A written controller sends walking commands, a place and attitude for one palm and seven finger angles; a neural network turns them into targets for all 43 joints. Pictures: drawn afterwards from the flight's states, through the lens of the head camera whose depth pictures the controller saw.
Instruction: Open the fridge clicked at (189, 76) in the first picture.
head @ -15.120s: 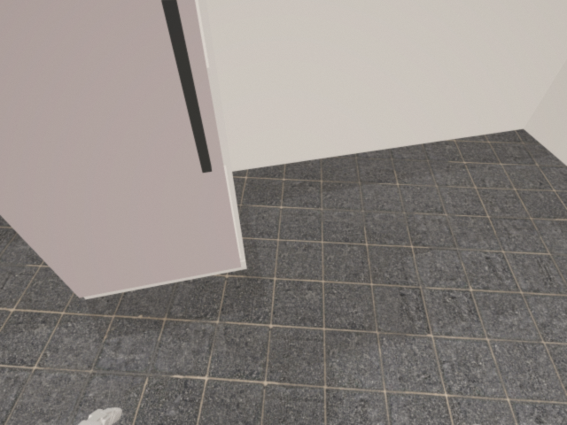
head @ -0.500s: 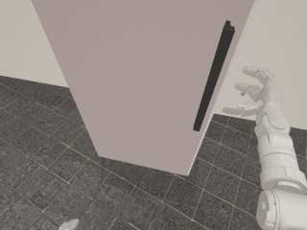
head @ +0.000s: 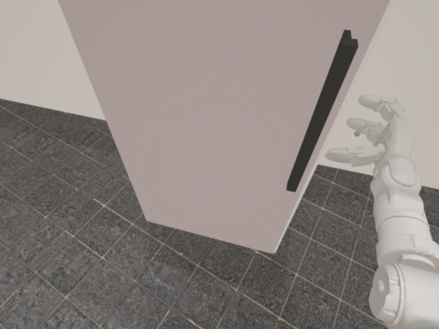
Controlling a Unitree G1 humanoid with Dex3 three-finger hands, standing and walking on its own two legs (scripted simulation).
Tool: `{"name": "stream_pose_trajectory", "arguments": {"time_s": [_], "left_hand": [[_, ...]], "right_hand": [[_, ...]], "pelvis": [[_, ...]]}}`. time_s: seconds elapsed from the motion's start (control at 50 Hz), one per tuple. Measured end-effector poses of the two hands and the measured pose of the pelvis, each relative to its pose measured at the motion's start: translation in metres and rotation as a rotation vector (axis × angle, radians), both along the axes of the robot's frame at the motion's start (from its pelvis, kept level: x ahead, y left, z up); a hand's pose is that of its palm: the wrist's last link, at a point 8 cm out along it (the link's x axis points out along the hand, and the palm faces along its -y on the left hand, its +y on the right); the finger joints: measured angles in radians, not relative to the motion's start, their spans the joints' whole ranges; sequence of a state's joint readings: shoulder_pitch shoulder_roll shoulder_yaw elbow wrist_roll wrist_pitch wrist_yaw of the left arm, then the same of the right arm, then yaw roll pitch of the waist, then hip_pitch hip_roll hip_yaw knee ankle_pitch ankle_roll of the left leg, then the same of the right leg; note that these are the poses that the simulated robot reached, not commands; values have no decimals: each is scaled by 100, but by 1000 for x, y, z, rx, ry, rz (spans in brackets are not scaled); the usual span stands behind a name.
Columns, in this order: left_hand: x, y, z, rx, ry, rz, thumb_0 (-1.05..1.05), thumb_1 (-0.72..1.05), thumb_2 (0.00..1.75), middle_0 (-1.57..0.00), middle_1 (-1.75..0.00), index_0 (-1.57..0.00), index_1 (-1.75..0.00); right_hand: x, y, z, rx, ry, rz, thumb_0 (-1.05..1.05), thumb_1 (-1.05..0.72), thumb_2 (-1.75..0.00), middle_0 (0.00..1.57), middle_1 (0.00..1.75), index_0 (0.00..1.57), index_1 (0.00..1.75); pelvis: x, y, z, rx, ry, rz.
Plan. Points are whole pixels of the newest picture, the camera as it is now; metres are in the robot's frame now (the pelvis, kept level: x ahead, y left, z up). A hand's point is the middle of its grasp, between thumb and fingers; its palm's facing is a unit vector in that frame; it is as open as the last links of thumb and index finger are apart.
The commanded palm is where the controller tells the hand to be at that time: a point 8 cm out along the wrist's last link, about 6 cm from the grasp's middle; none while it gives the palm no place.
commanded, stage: move the hooked fingers beside the handle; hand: right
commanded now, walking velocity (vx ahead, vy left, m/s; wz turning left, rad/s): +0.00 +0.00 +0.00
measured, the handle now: (312, 128) +0.52 -0.13 +0.09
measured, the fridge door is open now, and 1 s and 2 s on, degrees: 0 0 0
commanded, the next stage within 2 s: feel for the door with the fingertips in 0.72 s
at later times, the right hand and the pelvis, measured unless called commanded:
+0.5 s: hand (353, 128) +0.45 -0.17 +0.16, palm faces +0.13 +0.99 +0.01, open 14.0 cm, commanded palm +0.42 -0.23 +0.15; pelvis -0.01 +0.00 +0.00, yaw -2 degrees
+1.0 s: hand (353, 133) +0.45 -0.17 +0.15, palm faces +0.12 +0.99 +0.02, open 14.0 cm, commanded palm +0.42 -0.21 +0.15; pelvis -0.01 -0.01 +0.00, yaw -1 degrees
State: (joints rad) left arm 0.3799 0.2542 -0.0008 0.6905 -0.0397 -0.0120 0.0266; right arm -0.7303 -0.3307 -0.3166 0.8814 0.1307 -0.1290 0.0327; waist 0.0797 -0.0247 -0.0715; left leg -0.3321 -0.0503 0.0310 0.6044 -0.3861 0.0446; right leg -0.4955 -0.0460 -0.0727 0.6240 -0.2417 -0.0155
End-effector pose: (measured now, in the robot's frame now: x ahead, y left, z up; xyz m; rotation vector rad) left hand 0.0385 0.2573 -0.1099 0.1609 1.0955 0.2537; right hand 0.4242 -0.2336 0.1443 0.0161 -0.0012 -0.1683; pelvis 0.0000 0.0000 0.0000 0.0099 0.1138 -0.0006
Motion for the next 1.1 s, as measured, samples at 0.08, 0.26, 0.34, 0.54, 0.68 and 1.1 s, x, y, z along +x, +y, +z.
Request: {"name": "stream_pose_trajectory", "arguments": {"time_s": [0.08,0.26,0.34,0.54,0.68,1.1], "left_hand": [[10,2,1,4,-21,-10,1,91,90,-20,-30,-20,-30],[37,0,5,8,-80,-56,1,91,90,-20,-30,-20,-30],[42,-2,7,10,-99,-69,1,91,90,-20,-30,-20,-30],[18,-7,-1,-2,-37,-48,1,91,90,-20,-30,-20,-30],[-7,-6,-3,-5,18,-8,1,91,90,-20,-30,-20,-30],[24,-14,1,-4,-67,-54,1,91,90,-20,-30,-20,-30]], "right_hand": [[-7,-4,7,-15,-32,5,-1,50,-30,30,120,30,120],[-13,3,1,17,20,32,-1,50,-30,30,120,30,120],[-12,4,0,7,9,16,-1,50,-30,30,120,30,120],[6,8,8,10,7,31,-1,50,-30,30,120,30,120],[5,1,0,9,-4,13,-1,50,-30,30,120,30,120],[-2,30,2,16,-1,67,-1,50,-30,30,120,30,120]], "pelvis": [[1,1,0,2,-6,-5],[-3,1,0,4,-14,-25],[-7,1,-1,5,-11,-26],[-8,-2,-2,7,8,-22],[-4,-4,-2,5,15,-5],[-8,-11,-3,13,-1,-24]]}}
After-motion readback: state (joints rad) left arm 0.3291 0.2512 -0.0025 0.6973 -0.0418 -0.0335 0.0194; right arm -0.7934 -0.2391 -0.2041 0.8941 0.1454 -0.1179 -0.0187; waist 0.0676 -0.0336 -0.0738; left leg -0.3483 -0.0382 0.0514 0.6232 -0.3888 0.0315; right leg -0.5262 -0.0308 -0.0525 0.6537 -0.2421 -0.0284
